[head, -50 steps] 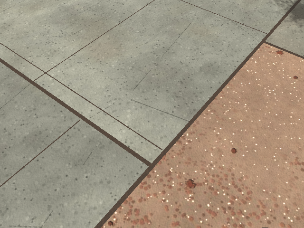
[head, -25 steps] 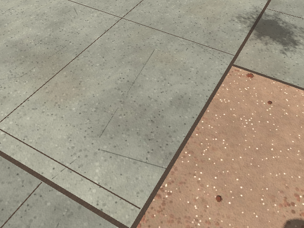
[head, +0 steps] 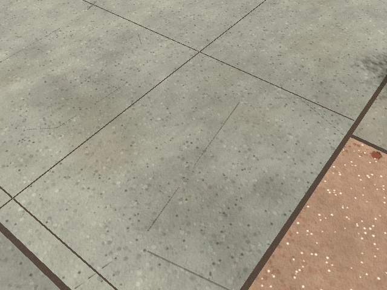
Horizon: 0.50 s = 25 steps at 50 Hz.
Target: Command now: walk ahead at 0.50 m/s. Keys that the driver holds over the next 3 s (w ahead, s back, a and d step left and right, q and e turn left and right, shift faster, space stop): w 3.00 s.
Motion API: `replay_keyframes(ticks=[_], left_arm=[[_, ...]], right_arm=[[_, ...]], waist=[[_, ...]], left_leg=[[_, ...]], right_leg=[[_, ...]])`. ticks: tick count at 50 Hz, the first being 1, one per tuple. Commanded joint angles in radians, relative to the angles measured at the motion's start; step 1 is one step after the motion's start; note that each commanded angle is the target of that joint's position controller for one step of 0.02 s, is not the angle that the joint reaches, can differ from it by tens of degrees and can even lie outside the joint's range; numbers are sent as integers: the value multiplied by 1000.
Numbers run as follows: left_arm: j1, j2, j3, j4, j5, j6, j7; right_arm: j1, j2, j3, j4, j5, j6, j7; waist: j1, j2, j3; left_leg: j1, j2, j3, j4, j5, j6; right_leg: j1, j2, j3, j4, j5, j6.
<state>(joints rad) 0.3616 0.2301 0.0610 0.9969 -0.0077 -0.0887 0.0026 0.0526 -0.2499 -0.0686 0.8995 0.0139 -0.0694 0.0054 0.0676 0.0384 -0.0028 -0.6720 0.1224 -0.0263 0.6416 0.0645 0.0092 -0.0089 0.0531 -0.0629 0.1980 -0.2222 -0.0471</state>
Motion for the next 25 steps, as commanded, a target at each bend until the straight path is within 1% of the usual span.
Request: replay_keyframes(ticks=[1,3,4,5,6,7,8,9,10,11,12,13,14,15,16,18,19,21,23,25], left_arm=[[45,165,35,-16,-7,1,7],[48,176,41,-7,-11,11,11],[40,183,45,-6,-12,16,13],[22,191,47,-9,-12,20,14],[-5,192,47,-15,-15,25,15],[-11,165,36,-22,-11,29,15],[13,125,18,-47,13,29,16],[128,-1,-15,-45,4,4,4],[45,113,9,-43,-20,-19,-1],[-49,153,19,-73,-38,-33,-4],[-95,149,20,-80,-35,-35,4],[-114,144,27,-81,-20,-29,10],[-92,129,30,-77,-16,-16,11],[-76,108,29,-73,-15,-4,11],[-73,92,28,-73,-14,6,12],[-128,91,29,-93,-6,16,15],[-166,94,30,-106,-1,17,15],[-224,87,29,-124,3,15,10],[-284,75,24,-140,0,11,3],[-357,64,15,-158,-4,7,-5]], right_arm=[[-136,-46,2,-86,6,-17,16],[-148,-61,1,-102,9,-24,28],[-131,-74,-3,-102,10,-27,32],[-87,-94,-11,-93,10,-30,33],[9,-121,-27,-66,6,-32,32],[185,-171,-53,-10,2,-32,26],[364,-255,-74,24,-10,-29,15],[390,-289,-75,43,-9,-27,25],[358,-194,-48,31,1,-29,26],[275,-152,-36,14,2,-33,22],[198,-133,-27,-5,-7,-35,22],[150,-106,-20,-10,-18,-37,23],[135,-85,-12,-8,-28,-40,24],[140,-79,-11,-2,-27,-41,25],[154,-89,-13,6,-22,-43,23],[186,-123,-20,20,-19,-45,10],[202,-133,-22,25,-19,-44,4],[229,-135,-21,35,-16,-38,-6],[252,-134,-18,42,-12,-34,-11],[290,-138,-18,55,-7,-32,-13]], waist=[[9,-98,89],[-3,-108,92],[-19,-117,81],[-49,-130,54],[-106,-134,-4],[-177,-110,-111],[-217,44,-267],[-142,300,-371],[-175,179,-309],[-166,128,-182],[-134,34,-115],[-106,14,-62],[-74,35,-54],[-61,44,-48],[-54,40,-35],[-57,20,0],[-64,9,13],[-77,9,26],[-94,18,40],[-119,17,58]], left_leg=[[-8,-26,24,-78,3,9],[1,-34,21,-112,-61,33],[36,-43,27,-125,-98,46],[112,-65,45,-134,-132,61],[255,-101,78,-152,-138,82],[502,-106,76,-140,-119,113],[809,103,-179,-125,-116,180],[1073,278,-657,-286,-332,331],[1031,245,-661,-340,-444,289],[907,216,-513,-350,-400,245],[763,183,-405,-373,-295,225],[640,152,-325,-401,-211,219],[571,130,-275,-428,-171,212],[538,118,-244,-455,-155,216],[515,114,-214,-477,-137,222],[506,115,-175,-511,-92,232],[517,114,-159,-520,-72,232],[537,96,-112,-527,-39,216],[538,67,-58,-531,-25,194],[553,59,-31,-536,-43,183]], right_leg=[[-8,-284,117,-53,217,-146],[51,-317,126,-11,263,-135],[71,-327,128,15,313,-125],[80,-326,122,65,432,-113],[69,-299,92,176,599,-94],[-12,-242,50,380,640,-64],[-235,-169,-1,725,311,-24],[-602,13,74,1017,-342,24],[-716,-43,186,1127,-358,6],[-773,-91,163,1131,-265,-13],[-732,-144,138,1088,-168,-14],[-687,-175,132,1027,-111,-11],[-624,-199,141,992,-75,-11],[-595,-205,138,960,-62,-8],[-593,-212,132,925,-54,-2],[-648,-218,124,840,19,19],[-682,-219,123,785,68,30],[-708,-212,114,674,180,42],[-683,-191,93,556,281,44],[-657,-168,67,459,337,42]])
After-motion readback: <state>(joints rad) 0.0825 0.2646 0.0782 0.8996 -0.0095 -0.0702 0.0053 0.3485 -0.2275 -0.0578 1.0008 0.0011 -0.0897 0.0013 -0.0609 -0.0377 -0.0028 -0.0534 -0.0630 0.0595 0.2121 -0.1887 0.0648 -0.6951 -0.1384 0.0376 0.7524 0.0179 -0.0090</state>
